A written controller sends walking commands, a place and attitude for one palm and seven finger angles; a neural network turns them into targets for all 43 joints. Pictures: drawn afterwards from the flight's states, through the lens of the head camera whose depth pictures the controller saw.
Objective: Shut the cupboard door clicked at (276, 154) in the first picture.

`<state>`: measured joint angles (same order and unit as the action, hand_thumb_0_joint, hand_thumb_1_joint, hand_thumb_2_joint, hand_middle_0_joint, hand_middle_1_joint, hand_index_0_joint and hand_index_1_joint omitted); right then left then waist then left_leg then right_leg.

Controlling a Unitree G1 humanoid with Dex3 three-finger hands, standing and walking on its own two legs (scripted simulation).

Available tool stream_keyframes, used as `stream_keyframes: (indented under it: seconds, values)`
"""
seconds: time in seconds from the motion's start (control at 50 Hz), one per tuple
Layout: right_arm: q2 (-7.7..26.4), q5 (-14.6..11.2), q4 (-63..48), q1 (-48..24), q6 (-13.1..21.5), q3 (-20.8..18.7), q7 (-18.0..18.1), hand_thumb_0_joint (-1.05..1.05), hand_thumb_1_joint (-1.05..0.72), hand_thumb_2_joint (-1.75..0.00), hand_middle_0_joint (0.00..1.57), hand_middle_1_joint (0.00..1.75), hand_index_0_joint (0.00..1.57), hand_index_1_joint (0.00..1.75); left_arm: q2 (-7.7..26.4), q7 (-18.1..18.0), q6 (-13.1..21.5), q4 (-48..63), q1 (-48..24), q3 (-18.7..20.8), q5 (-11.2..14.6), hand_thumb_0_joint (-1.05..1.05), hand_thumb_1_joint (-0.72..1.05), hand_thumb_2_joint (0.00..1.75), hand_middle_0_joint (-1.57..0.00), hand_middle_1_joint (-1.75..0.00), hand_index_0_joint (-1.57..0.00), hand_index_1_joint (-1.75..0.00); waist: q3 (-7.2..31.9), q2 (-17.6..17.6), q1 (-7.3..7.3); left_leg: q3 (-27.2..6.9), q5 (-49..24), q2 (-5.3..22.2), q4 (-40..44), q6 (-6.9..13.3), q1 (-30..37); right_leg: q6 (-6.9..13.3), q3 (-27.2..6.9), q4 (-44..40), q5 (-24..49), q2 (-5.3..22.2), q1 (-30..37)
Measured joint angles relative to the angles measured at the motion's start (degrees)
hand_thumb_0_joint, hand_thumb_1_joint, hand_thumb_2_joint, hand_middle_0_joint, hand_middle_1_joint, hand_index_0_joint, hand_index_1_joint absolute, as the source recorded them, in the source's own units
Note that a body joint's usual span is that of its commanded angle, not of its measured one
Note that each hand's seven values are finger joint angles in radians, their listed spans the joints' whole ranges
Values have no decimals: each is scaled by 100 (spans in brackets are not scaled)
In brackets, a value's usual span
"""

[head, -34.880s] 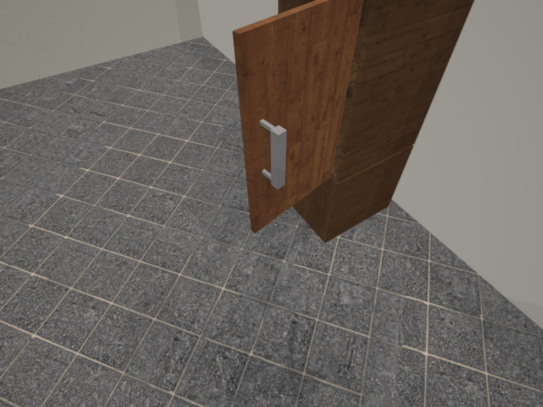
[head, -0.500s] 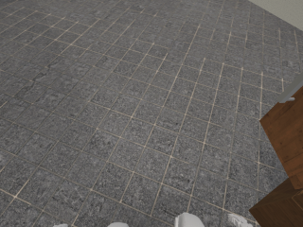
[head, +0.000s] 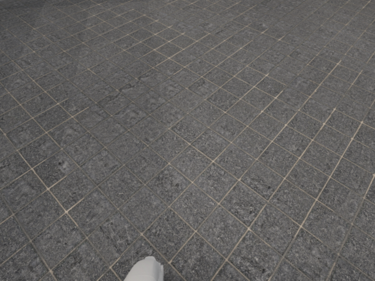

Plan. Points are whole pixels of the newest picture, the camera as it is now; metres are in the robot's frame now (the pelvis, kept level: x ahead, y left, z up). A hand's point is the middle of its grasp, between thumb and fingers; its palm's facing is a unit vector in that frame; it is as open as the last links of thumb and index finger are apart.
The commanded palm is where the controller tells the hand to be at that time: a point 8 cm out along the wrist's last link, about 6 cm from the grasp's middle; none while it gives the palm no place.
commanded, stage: walk to a spot facing it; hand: left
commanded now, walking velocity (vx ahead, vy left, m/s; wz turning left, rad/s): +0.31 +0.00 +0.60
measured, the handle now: out of the picture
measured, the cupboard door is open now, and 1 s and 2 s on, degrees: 66 66 66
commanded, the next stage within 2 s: turn to face it in 0.86 s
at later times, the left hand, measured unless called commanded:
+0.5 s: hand (99, 214) +0.28 +0.26 -0.14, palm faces +0.17 -0.96 -0.21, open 7.4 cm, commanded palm none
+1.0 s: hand (108, 229) +0.26 +0.24 -0.18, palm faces +0.51 -0.83 -0.23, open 7.3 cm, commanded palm none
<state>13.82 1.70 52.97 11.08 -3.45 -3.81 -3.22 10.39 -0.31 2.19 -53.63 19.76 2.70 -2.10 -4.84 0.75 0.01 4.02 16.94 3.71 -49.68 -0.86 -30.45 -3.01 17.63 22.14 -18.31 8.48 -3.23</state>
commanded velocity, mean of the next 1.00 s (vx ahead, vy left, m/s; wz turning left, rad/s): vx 0.18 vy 0.00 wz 0.44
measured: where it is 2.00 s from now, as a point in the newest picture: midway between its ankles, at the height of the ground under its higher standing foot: (174, 237)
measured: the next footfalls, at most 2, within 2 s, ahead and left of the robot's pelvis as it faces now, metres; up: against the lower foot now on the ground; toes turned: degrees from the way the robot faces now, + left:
left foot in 0.10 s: +0.15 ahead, +0.13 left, +0.00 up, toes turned +11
right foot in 0.62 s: +0.39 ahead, -0.07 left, +0.00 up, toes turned +10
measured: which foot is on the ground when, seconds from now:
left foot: up 0.00-0.08, down 0.10-0.62, up 0.64-1.00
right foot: down 0.00-0.10, up 0.12-0.60, down 0.62-1.00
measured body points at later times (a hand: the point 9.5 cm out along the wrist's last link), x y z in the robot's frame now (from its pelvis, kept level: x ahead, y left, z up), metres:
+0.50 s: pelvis +0.18 +0.04 +0.00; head +0.20 +0.05 +0.45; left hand +0.27 +0.31 -0.13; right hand +0.22 -0.19 -0.15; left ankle +0.11 +0.12 -0.74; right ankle +0.32 -0.10 -0.69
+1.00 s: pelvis +0.33 +0.05 -0.01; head +0.37 +0.09 +0.44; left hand +0.23 +0.28 -0.16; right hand +0.57 -0.13 -0.13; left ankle +0.34 +0.17 -0.72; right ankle +0.35 -0.08 -0.74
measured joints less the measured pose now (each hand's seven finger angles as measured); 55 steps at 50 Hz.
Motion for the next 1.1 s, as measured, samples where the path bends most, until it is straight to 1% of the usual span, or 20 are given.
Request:
stream_keyframes:
  seconds: [0.06,0.1,0.12,0.16,0.18,0.22,0.3,0.4,0.48,0.56,0.62,0.68,0.72,0.78,0.88,0.94,1.0,1.04,1.06,1.1]
  values:
    - [-34,2,-50,-223,77,65,-16,1,-91,-90,20,30,20,30,62,18,1,-97,173,37,-10,1,90,90,-21,-30,-20,-30,-115,94,-162,244,231,-81,876,150,322,-172,225,318,-352,160,156]
    - [-18,15,-183,-336,213,101,-15,1,-90,-90,20,30,20,30,124,49,-31,-185,362,65,20,1,90,90,-21,-30,-20,-30,-122,169,-188,376,-69,-248,1493,331,675,-234,243,1081,-755,406,30]
    - [-4,24,-259,-392,308,100,5,1,-90,-90,20,30,20,30,154,79,-95,-244,403,80,47,1,90,90,-21,-30,-20,-30,-121,164,-153,365,-516,-277,1386,444,629,-185,9,1915,-976,462,-261]
    - [-50,-16,-336,-472,449,126,99,0,-90,-90,20,30,20,30,270,94,-305,-335,284,91,63,1,90,90,-21,-30,-20,-30,-191,244,-132,357,-303,-373,1040,544,660,-68,-779,3622,-1145,331,-1006]
    - [-73,-27,-354,-458,485,153,144,0,-90,-90,20,30,20,30,316,85,-365,-344,189,114,63,1,90,90,-21,-30,-20,-30,-192,267,-123,338,-156,-415,1067,550,768,-20,-1016,4184,-1076,238,-1351]
    - [-108,-28,-359,-354,511,188,232,0,-90,-90,20,30,20,30,371,81,-393,-290,-51,161,49,1,90,90,-20,-30,-20,-30,-159,261,-84,253,-86,-496,1309,538,1020,22,-1243,4662,-787,123,-1929]
    - [-165,-24,-172,-31,527,223,318,0,-90,-90,20,30,20,30,381,134,-320,25,-547,183,8,1,91,90,-20,-30,-20,-30,-42,173,-25,37,-257,-631,1978,561,1561,0,-1480,4330,-111,52,-2699]
    - [-307,-51,126,442,527,239,312,0,-90,-90,20,30,20,30,323,180,-269,357,-1023,153,7,1,91,90,-20,-30,-20,-30,144,142,78,-223,-354,-749,2695,541,2161,-87,-1655,3589,673,26,-3172]
    - [-403,-50,304,763,540,225,309,0,-90,-90,20,30,20,30,260,195,-265,476,-1278,109,28,1,91,90,-20,-30,-20,-30,209,131,201,-382,-272,-775,3022,462,2530,-105,-1676,2803,992,-43,-3149]
    - [-420,-30,444,973,522,190,319,0,-90,-90,21,30,20,30,192,204,-240,550,-1415,61,49,1,91,90,-20,-30,-20,-30,186,74,329,-494,59,-735,2955,321,2732,-28,-1614,1859,940,-213,-2765]
    - [-389,-61,529,1138,485,152,321,0,-90,-90,21,30,20,30,157,211,-94,625,-1400,5,45,1,90,90,-20,-30,-20,-30,172,5,392,-655,623,-681,2242,203,2596,104,-1523,1005,1024,-376,-2100]
    - [-259,-113,618,962,372,72,323,1,-90,-90,21,30,20,30,-14,119,63,583,-1409,-63,23,1,90,90,-20,-30,-20,-30,-48,-217,389,-739,1201,-638,-293,223,1614,334,-1202,1288,562,-417,-1938]
    - [-191,-108,588,828,323,32,323,1,-90,-90,20,30,20,30,-101,63,65,533,-1288,-96,37,1,90,90,-20,-30,-20,-30,-106,-220,362,-559,1028,-596,-1559,159,963,369,-1011,1145,445,-347,-1678]
    - [-92,-85,466,563,231,-16,276,1,-90,-90,20,30,20,30,-174,-10,18,381,-1017,-103,52,1,90,90,-20,-30,-20,-30,-89,-180,328,-335,596,-393,-2098,44,260,357,-734,760,460,-271,-1285]
    - [7,-50,185,58,103,-51,203,1,-91,-90,20,30,20,30,0,-112,-36,175,-665,31,59,0,93,90,-21,-30,-20,-30,-68,-81,212,-165,172,-115,-1295,-88,-247,314,-257,411,361,-197,-823]
    - [40,-44,27,-250,68,-28,168,0,-91,-90,20,30,20,30,138,-110,-109,83,-512,58,38,0,93,90,-21,-30,-20,-30,-96,-14,108,-27,68,-44,-412,-86,-147,236,-17,461,188,-140,-648]
    - [51,-46,-130,-516,90,22,149,0,-91,-90,20,30,19,30,253,-94,-171,39,-367,75,13,0,92,90,-20,-30,-20,-30,-140,83,-52,108,54,-88,485,-18,196,116,136,755,-96,-27,-569]
    - [69,-31,-230,-635,175,84,155,0,-91,-90,20,30,19,30,299,-93,-196,11,-196,68,24,0,91,90,-20,-30,-20,-30,-102,122,-182,150,-525,-150,1294,55,652,17,120,1169,-371,63,-624]
    - [63,-16,-275,-682,255,106,173,0,-91,-90,20,30,20,30,322,-99,-232,-29,-136,50,58,0,91,90,-20,-30,-20,-30,-59,134,-204,154,-528,-184,1355,260,704,11,-36,1570,-573,81,-776]
    - [-34,-28,-305,-808,332,199,253,0,-91,-90,20,30,20,30,381,-152,-377,-148,-169,9,100,1,91,90,-20,-30,-20,-30,-100,251,-277,216,-226,-265,1117,491,721,83,-726,2486,-1344,-35,-1129]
